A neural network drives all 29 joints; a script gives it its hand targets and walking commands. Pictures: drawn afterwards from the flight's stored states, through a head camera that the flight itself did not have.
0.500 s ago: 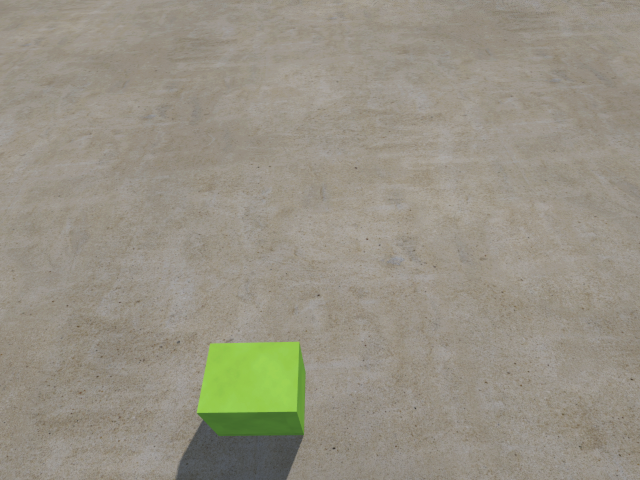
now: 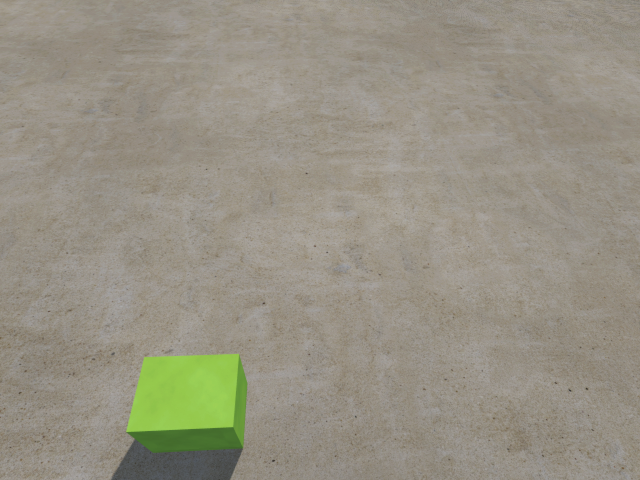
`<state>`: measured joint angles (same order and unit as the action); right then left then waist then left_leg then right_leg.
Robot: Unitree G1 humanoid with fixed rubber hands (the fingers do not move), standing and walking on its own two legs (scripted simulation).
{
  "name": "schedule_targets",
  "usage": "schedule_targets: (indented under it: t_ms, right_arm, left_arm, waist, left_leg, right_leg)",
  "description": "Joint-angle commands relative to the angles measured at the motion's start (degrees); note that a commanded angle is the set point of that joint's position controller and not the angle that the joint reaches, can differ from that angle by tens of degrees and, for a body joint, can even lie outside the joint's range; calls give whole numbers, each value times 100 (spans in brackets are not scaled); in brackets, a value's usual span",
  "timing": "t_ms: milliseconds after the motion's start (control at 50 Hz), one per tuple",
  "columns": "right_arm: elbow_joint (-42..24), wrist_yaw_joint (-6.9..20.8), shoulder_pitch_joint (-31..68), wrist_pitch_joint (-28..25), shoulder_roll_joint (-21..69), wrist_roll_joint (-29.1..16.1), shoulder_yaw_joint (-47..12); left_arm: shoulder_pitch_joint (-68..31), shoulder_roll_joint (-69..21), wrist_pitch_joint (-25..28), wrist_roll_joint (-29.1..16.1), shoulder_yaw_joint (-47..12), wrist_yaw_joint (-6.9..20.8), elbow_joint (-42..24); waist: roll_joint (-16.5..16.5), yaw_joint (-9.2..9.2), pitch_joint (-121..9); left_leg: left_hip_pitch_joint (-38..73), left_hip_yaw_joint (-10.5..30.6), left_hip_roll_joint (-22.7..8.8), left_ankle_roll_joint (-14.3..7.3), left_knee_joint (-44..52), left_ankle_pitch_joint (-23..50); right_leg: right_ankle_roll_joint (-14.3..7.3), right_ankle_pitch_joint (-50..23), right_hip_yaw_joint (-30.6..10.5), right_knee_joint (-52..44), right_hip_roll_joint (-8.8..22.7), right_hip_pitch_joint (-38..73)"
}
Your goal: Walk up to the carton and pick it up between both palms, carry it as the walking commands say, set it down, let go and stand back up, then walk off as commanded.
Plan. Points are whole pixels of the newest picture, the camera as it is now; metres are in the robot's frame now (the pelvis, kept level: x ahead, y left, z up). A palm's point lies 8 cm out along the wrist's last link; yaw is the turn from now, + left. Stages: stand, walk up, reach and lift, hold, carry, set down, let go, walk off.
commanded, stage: walk off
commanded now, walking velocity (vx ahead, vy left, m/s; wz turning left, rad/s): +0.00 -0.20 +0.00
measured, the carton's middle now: (195, 404) +0.44 +0.32 -0.67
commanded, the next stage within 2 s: stand in 1.20 s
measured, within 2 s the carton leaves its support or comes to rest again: neither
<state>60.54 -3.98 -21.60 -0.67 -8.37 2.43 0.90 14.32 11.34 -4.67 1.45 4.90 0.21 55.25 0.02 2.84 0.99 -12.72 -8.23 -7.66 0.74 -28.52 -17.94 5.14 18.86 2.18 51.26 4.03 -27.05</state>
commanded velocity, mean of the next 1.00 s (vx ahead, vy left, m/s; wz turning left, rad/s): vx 0.00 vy -0.20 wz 0.00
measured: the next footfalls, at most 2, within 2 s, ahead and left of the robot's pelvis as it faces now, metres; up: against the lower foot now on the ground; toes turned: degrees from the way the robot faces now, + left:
right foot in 0.12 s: +0.06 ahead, -0.19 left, +0.00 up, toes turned -6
left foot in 0.48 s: +0.03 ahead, -0.05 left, +0.00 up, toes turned +10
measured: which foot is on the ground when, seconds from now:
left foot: down 0.00-0.12, up 0.14-0.46, down 0.48-0.92, up 0.94-1.00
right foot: up 0.00-0.10, down 0.12-0.46, up 0.48-0.90, down 0.92-1.00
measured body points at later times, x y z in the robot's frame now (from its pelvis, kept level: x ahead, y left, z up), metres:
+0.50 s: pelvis +0.02 -0.12 -0.02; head +0.04 -0.09 +0.43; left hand +0.04 +0.10 -0.19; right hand +0.09 -0.36 -0.15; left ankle -0.01 -0.06 -0.75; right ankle +0.02 -0.19 -0.74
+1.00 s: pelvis +0.06 -0.25 -0.01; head +0.11 -0.28 +0.44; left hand +0.13 +0.00 -0.14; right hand +0.02 -0.51 -0.17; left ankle -0.02 -0.09 -0.69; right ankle +0.06 -0.37 -0.74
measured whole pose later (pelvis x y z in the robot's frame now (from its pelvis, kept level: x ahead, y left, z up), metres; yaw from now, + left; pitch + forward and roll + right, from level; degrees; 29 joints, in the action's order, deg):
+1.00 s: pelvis +0.06 -0.25 -0.01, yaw +1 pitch +3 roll +0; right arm 61.9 -3.6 -17.8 2.8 -13.5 1.3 4.0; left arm 10.9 11.2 -0.8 2.1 3.5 -0.3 54.2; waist 3.4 1.7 4.2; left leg -20.9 -2.8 -8.0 1.4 -54.2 -32.6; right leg -0.4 16.1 6.2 31.7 3.0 -18.0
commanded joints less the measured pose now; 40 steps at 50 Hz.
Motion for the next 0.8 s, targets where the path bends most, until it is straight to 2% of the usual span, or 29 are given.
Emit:
schedule_targets:
  t_ms: [0,40,60,80,100,120,140,160,200,220,240,260,280,340,400,420,440,460,480,500,520,540,560,620,640,660,680,720,780]
  right_arm:
    - [-110,-47,-280,-21,-1217,42,399]
    - [-146,-49,-14,56,-1400,48,456]
    - [-105,-66,-99,70,-1195,-21,445]
    - [-132,-30,-104,95,-1299,-30,460]
    - [-257,22,-416,93,-1133,91,409]
    - [-335,0,134,226,-509,28,298]
    - [-416,-18,159,271,-573,-113,242]
    - [-296,9,258,303,-303,-93,209]
    - [-234,68,180,341,-658,-63,315]
    - [-215,91,72,316,-658,-58,328]
    - [-184,79,168,347,-596,-44,308]
    - [-151,52,-149,360,-776,-97,350]
    - [-184,46,92,335,-798,-100,339]
    - [-291,20,233,332,-530,-151,246]
    - [-324,-45,199,343,-347,-178,207]
    - [-325,-51,89,306,-249,-105,171]
    - [-201,-52,-401,215,-255,-112,138]
    - [-322,-59,-461,153,-1040,-7,257]
    - [-255,-108,-373,192,-1473,-56,405]
    - [-249,-142,-344,110,-1507,2,427]
    - [-253,-98,-204,41,-1080,-55,291]
    - [-339,-97,288,41,-1055,-67,291]
    - [-384,-104,482,-1,-871,-82,220]
    - [-419,-13,321,-84,-905,-117,243]
    - [-363,4,140,-108,-941,-78,241]
    - [-327,28,61,-129,-961,-28,260]
    - [-269,32,45,-92,-988,-18,305]
    - [-232,10,-80,-75,-1280,22,370]
    - [-142,20,-121,-31,-1353,55,456]
  left_arm:
    - [-31,131,94,-13,-52,60,-618]
    - [113,304,157,10,64,88,-535]
    - [521,313,214,19,32,74,-436]
    - [950,581,296,71,140,34,-158]
    - [1161,907,369,92,161,12,-249]
    - [1074,1163,401,64,163,-64,-301]
    - [945,1265,409,68,178,-113,-346]
    - [656,910,404,104,86,-140,-397]
    - [253,713,367,40,-53,-224,-557]
    - [170,534,387,61,-116,-233,-495]
    - [136,518,412,102,-127,-228,-546]
    - [-95,622,395,119,-131,-239,-580]
    - [110,602,372,98,-125,-276,-479]
    - [132,517,318,133,-215,-262,-376]
    - [541,459,295,65,-252,-248,-209]
    - [415,371,309,33,-289,-286,-75]
    - [264,493,295,-23,-215,-264,-92]
    - [504,69,315,-82,-316,-248,-193]
    - [188,170,237,10,-211,-259,-201]
    - [-113,583,217,45,-113,-193,-324]
    - [171,397,220,45,-75,-148,-115]
    - [247,310,212,54,-104,-93,-21]
    - [331,470,196,112,-3,-40,30]
    - [411,344,135,82,36,72,127]
    - [-5,465,125,24,106,75,-21]
    - [293,294,129,-4,59,27,27]
    - [162,188,120,28,31,67,18]
    - [40,10,124,-21,-36,44,-145]
    - [-84,159,91,7,-54,63,-242]
  waist:
    - [1755,-68,229]
    - [1044,-124,-12]
    - [925,-307,67]
    - [-309,-348,-364]
    - [-1213,-311,-690]
    - [-1772,-607,-629]
    - [-1871,-623,-699]
    - [-1193,-511,-428]
    - [-683,-228,-273]
    - [-884,-129,-186]
    - [-672,-228,-357]
    - [-806,-34,-553]
    - [-729,-212,-385]
    - [-1136,-266,-326]
    - [-261,-295,-226]
    - [-115,-36,-60]
    - [230,243,-166]
    - [1476,60,-324]
    - [1387,193,75]
    - [1132,195,152]
    - [492,-24,407]
    - [364,-170,199]
    - [622,-326,585]
    - [865,-241,154]
    - [689,-41,-114]
    - [783,-168,111]
    - [1051,-106,122]
    - [1239,-30,315]
    - [1399,47,351]
  left_leg:
    - [274,875,-1371,-856,952,2820]
    - [141,924,-1371,-722,681,2606]
    - [-402,796,-1282,-522,366,2265]
    - [-683,496,-812,-368,-293,1558]
    - [-1336,94,-237,-166,-1548,-881]
    - [-2029,13,346,-79,-2847,-1989]
    - [-1763,517,253,-137,-3449,-2057]
    - [-1966,568,191,-224,-3868,-1815]
    - [-1685,540,195,-179,-4172,-1165]
    - [-1878,471,241,-44,-3862,-1105]
    - [-1607,331,248,-40,-3706,-1047]
    - [-1369,337,342,-71,-3492,-940]
    - [-1581,193,460,-110,-3043,-1037]
    - [-1031,84,491,-239,-2175,-1077]
    - [-375,59,554,-302,-1085,-913]
    - [-55,253,274,-327,-123,-309]
    - [899,673,-138,-307,976,817]
    - [1946,2556,-1857,-619,1528,826]
    - [1109,2880,-2493,-1418,1442,2358]
    - [721,2777,-2416,-1658,1327,3188]
    - [285,2092,-2017,-1434,1349,2827]
    - [76,1646,-1688,-1242,1396,2132]
    - [159,1297,-1353,-924,1318,2410]
    - [778,860,-1180,-790,817,3959]
    - [712,859,-1309,-859,891,3744]
    - [680,732,-1124,-799,792,4041]
    - [645,673,-974,-712,836,3429]
    - [448,489,-1033,-814,857,3752]
    - [375,523,-1129,-800,840,3026]
  right_leg:
    - [-120,144,38,-983,209,45]
    - [-286,5,303,-2184,-15,839]
    - [-389,-855,326,-2605,10,1646]
    - [-392,-1074,436,-3216,-147,2519]
    - [-512,-1976,-844,-3400,1130,3221]
    - [-1322,-3156,-1226,-3339,1714,2699]
    - [-1667,-3005,-1180,-3411,1656,2064]
    - [-1641,-2552,-876,-3381,1375,1981]
    - [-1498,-3050,-488,-3288,1040,1514]
    - [-1555,-3593,-390,-3129,891,1636]
    - [-1707,-3573,-387,-3114,1021,1579]
    - [-1690,-2950,-253,-3080,825,1550]
    - [-1667,-3058,-394,-3106,744,1837]
    - [-1879,-2015,-740,-3234,958,1373]
    - [-1823,-2054,-1019,-3288,1023,1325]
    - [-1669,-2116,-894,-3071,1136,1061]
    - [-1249,-1504,-508,-2697,705,471]
    - [-749,482,-47,-1271,99,-752]
    - [-450,1208,192,63,-335,-1062]
    - [-375,1076,-292,666,-195,-759]
    - [-308,705,-466,883,-145,-645]
    - [-260,389,-532,1133,-196,-371]
    - [-255,65,-562,1048,-158,-689]
    - [-71,-131,-471,1210,-284,-774]
    - [-25,-79,-501,1234,-259,-553]
    - [33,-147,-327,1024,-229,-655]
    - [82,-182,-226,740,-140,-598]
    - [147,-216,71,-47,0,-422]
    - [49,16,371,-713,2,-33]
